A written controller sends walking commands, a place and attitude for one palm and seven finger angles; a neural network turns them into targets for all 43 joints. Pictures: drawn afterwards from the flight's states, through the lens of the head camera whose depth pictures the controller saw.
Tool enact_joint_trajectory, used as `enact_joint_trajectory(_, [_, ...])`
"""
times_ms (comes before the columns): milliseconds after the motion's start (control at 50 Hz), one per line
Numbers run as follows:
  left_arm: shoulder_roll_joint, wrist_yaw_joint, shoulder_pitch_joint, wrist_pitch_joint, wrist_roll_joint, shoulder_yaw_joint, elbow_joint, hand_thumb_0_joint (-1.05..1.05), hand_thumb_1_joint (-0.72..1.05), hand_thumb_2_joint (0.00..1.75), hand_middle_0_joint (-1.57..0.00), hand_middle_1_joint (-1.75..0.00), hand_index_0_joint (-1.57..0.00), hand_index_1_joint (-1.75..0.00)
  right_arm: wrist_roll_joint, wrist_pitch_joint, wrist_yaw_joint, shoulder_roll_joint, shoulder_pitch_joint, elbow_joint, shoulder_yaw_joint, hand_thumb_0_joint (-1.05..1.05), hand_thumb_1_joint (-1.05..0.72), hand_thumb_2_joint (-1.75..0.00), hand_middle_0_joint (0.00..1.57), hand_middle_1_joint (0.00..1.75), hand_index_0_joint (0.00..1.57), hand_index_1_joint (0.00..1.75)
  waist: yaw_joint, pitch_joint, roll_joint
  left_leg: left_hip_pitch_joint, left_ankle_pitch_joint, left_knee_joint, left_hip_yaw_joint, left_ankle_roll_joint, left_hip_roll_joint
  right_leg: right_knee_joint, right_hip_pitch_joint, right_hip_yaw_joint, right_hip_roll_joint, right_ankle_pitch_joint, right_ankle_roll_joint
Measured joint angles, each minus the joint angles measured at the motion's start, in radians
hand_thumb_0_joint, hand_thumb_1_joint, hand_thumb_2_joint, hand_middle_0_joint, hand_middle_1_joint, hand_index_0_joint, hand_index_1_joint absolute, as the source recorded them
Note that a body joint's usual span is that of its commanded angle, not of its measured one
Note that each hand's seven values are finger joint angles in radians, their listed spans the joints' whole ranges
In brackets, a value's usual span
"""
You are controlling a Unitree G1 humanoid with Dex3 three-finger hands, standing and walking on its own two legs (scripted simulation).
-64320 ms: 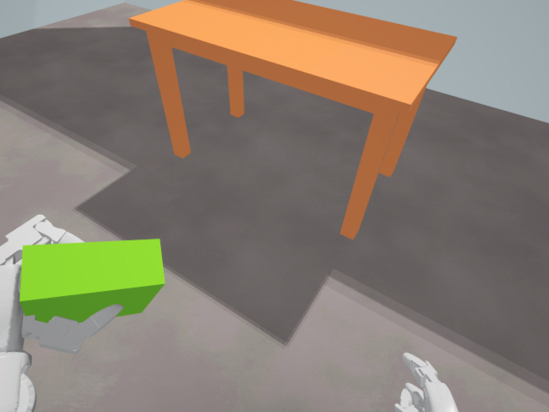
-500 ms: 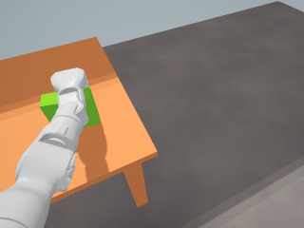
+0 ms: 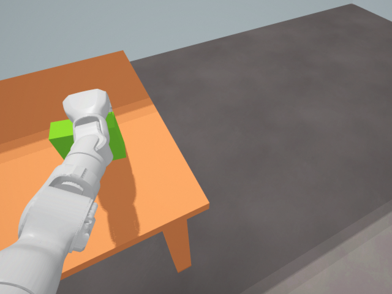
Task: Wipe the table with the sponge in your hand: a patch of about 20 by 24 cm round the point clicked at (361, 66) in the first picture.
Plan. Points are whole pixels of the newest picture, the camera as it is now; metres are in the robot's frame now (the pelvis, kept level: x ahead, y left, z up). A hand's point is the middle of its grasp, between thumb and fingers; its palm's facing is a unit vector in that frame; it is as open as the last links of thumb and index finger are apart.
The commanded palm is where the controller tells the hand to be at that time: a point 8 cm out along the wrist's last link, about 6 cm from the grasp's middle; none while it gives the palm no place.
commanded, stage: wipe back along the third lane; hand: left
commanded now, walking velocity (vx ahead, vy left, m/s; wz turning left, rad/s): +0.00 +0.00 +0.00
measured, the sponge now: (94, 146) +0.46 +0.24 +0.02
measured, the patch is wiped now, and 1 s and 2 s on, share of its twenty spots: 1.00 1.00 1.00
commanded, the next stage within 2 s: slide back across to the middle lane in 1.76 s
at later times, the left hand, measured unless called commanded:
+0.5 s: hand (97, 138) +0.43 +0.20 +0.08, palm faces +0.02 -0.02 -1.00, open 9.2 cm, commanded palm +0.38 +0.18 +0.12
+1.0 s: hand (105, 157) +0.37 +0.17 +0.08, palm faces +0.04 -0.04 -1.00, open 9.2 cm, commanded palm +0.33 +0.15 +0.12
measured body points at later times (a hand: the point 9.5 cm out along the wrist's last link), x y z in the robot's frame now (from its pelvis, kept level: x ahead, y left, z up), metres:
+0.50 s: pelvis +0.03 +0.00 +0.01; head +0.04 -0.02 +0.46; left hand +0.42 +0.20 +0.14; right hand +0.23 -0.22 -0.11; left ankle -0.01 +0.10 -0.73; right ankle -0.02 -0.12 -0.73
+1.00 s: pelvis +0.02 -0.01 +0.01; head +0.01 -0.04 +0.45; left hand +0.37 +0.17 +0.14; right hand +0.23 -0.22 -0.10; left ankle -0.01 +0.10 -0.73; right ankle -0.02 -0.12 -0.73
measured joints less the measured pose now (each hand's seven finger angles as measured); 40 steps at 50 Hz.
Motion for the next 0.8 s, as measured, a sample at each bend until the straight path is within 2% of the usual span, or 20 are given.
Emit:
enact_joint_trajectory(180, [-0.062,0.021,0.092,0.058,-0.028,-0.065,-0.113,-0.02,-0.49,1.06,-0.78,-1.48,-0.83,-1.55,0.011,0.025,0.008,0.008,-0.086,-0.026,0.006,0.0,-0.91,-0.9,0.2,0.3,0.2,0.3,0.042,0.003,0.001,0.085,-0.001,-0.043,0.001,0.005,-0.012,-0.036,0.083,0.001,-0.012,-0.006,0.004])
enact_joint_trajectory(440, [-0.136,-0.022,0.272,0.196,-0.04,-0.175,-0.402,-0.01,-0.45,1.04,-0.75,-1.5,-0.8,-1.57,0.023,0.092,0.019,-0.003,-0.231,-0.084,0.015,0.0,-0.91,-0.9,0.2,0.3,0.2,0.3,0.111,0.005,0.012,0.189,-0.014,-0.081,-0.022,0.005,-0.029,-0.065,0.193,-0.021,-0.028,-0.033,0.004])
enact_joint_trajectory(600, [-0.141,-0.06,0.361,0.243,-0.033,-0.221,-0.549,0.0,-0.44,1.04,-0.75,-1.51,-0.8,-1.57,0.031,0.106,0.03,-0.002,-0.279,-0.121,0.03,0.0,-0.91,-0.9,0.2,0.3,0.2,0.3,0.128,0.012,0.011,0.226,-0.023,-0.08,-0.034,0.001,-0.033,-0.057,0.23,-0.034,-0.031,-0.05,0.0])
enact_joint_trajectory(800, [-0.141,-0.075,0.453,0.269,-0.022,-0.253,-0.68,0.0,-0.44,1.04,-0.74,-1.52,-0.8,-1.56,0.037,0.115,0.05,-0.002,-0.276,-0.136,0.038,0.0,-0.91,-0.9,0.2,0.3,0.2,0.3,0.134,0.024,0.02,0.25,-0.023,-0.074,-0.035,-0.002,-0.034,-0.04,0.25,-0.035,-0.032,-0.058,-0.003])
